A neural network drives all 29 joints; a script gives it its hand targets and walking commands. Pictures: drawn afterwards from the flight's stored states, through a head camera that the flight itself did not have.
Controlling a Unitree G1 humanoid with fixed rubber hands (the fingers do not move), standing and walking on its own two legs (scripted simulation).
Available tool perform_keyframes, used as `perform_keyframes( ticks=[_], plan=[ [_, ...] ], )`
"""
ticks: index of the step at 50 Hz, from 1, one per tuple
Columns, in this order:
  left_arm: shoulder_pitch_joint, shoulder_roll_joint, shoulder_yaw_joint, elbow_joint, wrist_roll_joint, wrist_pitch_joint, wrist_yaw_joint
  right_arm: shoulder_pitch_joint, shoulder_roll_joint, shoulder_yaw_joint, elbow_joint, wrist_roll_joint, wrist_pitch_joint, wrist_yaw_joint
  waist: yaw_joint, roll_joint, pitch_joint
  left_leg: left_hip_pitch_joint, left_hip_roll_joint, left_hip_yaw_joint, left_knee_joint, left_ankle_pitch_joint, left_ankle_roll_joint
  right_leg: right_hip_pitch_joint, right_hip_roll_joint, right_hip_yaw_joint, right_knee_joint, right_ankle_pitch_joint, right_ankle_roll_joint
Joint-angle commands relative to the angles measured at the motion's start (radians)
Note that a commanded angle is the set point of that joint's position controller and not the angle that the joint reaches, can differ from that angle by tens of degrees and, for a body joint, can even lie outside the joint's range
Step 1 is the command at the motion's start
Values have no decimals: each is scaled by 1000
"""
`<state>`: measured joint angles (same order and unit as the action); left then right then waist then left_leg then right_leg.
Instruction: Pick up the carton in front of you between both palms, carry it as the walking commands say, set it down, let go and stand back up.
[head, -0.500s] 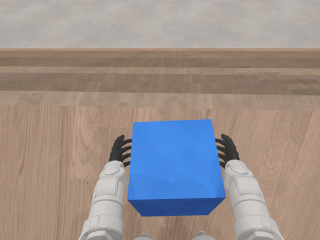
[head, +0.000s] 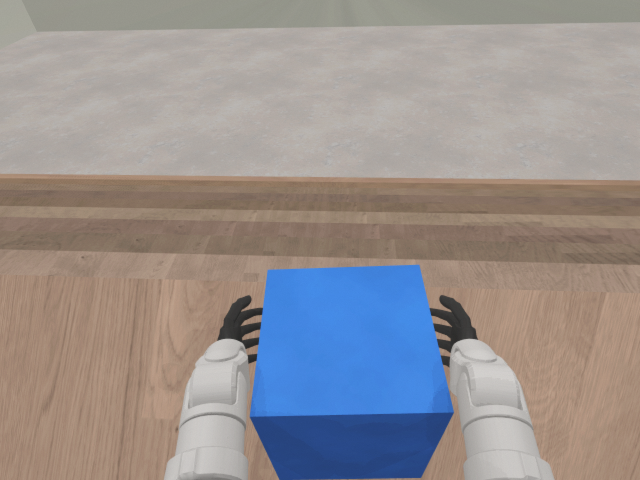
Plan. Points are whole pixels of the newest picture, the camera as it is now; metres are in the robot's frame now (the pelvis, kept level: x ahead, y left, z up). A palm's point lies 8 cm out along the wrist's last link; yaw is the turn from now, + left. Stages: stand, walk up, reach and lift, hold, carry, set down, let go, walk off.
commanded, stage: reach and lift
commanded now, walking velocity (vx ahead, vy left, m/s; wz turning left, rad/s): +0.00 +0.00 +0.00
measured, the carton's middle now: (346, 376) +0.30 +0.00 -0.05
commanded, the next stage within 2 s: hold in 0.82 s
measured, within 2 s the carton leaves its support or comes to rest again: neither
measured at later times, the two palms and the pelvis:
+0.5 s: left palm (232, 340) +0.31 +0.15 +0.04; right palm (463, 340) +0.30 -0.15 +0.03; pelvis +0.01 +0.00 +0.01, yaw +0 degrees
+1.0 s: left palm (226, 338) +0.29 +0.15 +0.06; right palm (466, 338) +0.29 -0.15 +0.05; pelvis +0.01 +0.00 +0.01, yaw +0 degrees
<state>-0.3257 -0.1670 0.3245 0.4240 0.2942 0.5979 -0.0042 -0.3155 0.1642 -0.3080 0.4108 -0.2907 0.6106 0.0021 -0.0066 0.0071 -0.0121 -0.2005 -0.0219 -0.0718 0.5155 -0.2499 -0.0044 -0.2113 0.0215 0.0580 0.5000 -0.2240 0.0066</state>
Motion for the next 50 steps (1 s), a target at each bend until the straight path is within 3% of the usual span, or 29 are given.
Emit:
perform_keyframes(
  ticks=[1, 13, 31, 41, 46, 50],
  plan=[
    [-591, -982, -558, 8, -220, -26, -257, -613, 973, 556, -11, 225, -35, 256, 1, 2, -223, -7, -55, -3, -108, 10, 18, 103, 59, 7, -79, 14, -18],
    [-563, -973, -572, -20, -224, -12, -254, -588, 956, 567, -41, 225, -22, 257, 0, -2, -269, 54, -58, -3, -133, 91, 8, 151, 64, 3, -99, 90, -10],
    [-402, -927, -633, -169, -259, 29, -238, -424, 931, 629, -188, 262, 22, 231, 2, -7, -261, 143, -72, -11, -161, 287, 0, 234, 69, 20, -140, 287, 3],
    [-395, -917, -651, -214, -271, 52, -231, -420, 914, 648, -234, 274, 43, 227, 1, -4, -242, 151, -71, -13, -172, 274, 1, 237, 71, 18, -149, 266, 3],
    [-360, -911, -714, -313, -309, 89, -219, -395, 902, 718, -332, 314, 77, 222, 7, -1, -285, 197, -69, -20, -184, 350, -6, 276, 71, 21, -158, 332, 7],
    [-337, -867, -666, -287, -280, 127, -211, -365, 849, 661, -306, 283, 112, 215, 3, -1, -167, 163, -66, -12, -209, 225, -3, 233, 67, 16, -181, 202, -2]
  ],
)
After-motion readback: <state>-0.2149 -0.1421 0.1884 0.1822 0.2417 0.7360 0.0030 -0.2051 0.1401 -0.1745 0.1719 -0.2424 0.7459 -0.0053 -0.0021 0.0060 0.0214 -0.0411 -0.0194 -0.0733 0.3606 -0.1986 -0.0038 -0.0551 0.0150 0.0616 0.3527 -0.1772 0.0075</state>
